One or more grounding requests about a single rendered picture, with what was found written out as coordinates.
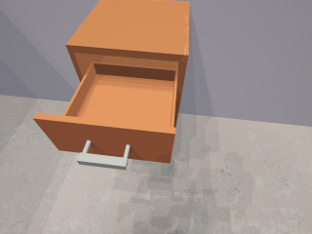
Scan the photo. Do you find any drawer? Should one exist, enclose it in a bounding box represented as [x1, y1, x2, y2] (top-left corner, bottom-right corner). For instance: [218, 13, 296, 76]
[32, 61, 178, 164]

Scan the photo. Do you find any cabinet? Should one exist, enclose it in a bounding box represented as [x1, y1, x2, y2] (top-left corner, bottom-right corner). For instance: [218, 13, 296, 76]
[65, 0, 190, 128]

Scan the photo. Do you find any handle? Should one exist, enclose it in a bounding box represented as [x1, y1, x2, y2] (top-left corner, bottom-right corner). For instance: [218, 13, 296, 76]
[76, 140, 130, 171]

